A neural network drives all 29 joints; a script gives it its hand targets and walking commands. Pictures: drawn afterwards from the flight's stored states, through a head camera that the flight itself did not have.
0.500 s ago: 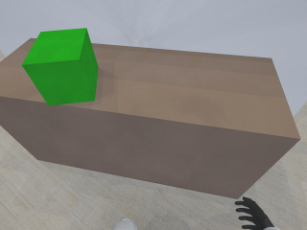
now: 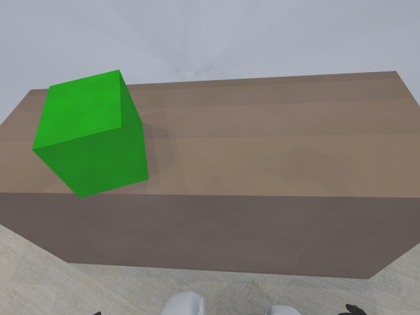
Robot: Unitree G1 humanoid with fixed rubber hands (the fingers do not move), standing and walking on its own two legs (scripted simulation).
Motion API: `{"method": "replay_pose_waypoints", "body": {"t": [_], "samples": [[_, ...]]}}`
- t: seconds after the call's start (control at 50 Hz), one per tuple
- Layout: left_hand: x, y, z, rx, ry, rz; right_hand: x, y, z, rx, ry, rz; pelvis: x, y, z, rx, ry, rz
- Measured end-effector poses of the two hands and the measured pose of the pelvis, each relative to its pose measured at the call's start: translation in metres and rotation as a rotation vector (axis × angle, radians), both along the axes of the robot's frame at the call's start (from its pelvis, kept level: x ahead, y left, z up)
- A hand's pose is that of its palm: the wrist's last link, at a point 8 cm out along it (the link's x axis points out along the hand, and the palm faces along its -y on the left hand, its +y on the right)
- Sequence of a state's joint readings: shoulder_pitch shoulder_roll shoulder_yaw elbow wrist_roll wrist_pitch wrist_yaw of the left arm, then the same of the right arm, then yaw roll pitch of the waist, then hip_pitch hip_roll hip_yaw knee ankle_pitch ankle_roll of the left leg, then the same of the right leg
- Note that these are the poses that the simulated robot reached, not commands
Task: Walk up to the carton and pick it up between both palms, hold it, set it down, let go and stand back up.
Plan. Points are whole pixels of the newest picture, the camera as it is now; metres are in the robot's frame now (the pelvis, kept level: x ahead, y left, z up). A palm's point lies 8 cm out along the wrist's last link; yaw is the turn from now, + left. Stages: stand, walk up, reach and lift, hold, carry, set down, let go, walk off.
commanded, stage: walk up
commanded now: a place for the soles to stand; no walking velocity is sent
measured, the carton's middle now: (99, 133) +0.56 +0.31 +0.02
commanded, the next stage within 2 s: none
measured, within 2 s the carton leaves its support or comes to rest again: neither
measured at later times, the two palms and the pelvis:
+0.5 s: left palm (12, 286) +0.21 +0.46 -0.08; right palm out of the picture +0.12 -0.06 -0.11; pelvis +0.08 +0.20 +0.00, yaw -3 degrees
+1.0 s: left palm out of the picture +0.21 +0.64 -0.12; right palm (180, 279) +0.21 +0.10 -0.11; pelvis +0.13 +0.36 -0.01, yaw -6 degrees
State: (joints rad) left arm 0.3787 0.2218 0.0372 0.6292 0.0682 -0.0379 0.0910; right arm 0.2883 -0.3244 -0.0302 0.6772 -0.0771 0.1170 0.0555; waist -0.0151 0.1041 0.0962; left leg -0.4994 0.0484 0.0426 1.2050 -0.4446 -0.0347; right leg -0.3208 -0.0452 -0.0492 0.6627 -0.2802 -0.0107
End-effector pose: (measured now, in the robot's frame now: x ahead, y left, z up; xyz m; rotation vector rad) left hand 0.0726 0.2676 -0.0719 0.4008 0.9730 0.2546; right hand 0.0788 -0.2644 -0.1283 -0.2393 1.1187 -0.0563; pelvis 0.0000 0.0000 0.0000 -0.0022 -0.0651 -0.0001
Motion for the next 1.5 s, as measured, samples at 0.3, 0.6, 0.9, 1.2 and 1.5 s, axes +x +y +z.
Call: {"method": "replay_pose_waypoints", "body": {"t": [0.3, 0.6, 0.9, 1.2, 1.5], "samples": [[0.028, 0.167, -0.052, -0.031, 0.152, 0.014, 0.1, 0.147, 0.023, -0.034, -0.19, -0.008, 0.056, 0.139, -0.021, -0.011, 0.002, -0.034], [0.154, 0.215, -0.009, -0.039, -0.035, -0.131, 0.045, 0.225, -0.006, 0.006, 0.017, -0.167, 0.093, 0.225, -0.008, 0.001, 0.02, -0.077], [0.109, 0.332, -0.013, -0.045, 0.115, -0.019, 0.13, 0.32, 0.015, 0.008, -0.074, -0.085, 0.122, 0.325, 0.001, 0.007, 0.04, -0.094], [0.186, 0.379, -0.034, -0.145, 0.12, -0.13, 0.11, 0.377, 0.045, -0.128, -0.077, -0.172, 0.149, 0.383, 0.007, -0.011, 0.043, -0.089], [0.228, 0.32, -0.009, -0.156, -0.012, -0.152, 0.101, 0.33, 0.021, -0.095, -0.003, -0.185, 0.153, 0.343, 0.004, 0.016, 0.034, -0.086]]}}
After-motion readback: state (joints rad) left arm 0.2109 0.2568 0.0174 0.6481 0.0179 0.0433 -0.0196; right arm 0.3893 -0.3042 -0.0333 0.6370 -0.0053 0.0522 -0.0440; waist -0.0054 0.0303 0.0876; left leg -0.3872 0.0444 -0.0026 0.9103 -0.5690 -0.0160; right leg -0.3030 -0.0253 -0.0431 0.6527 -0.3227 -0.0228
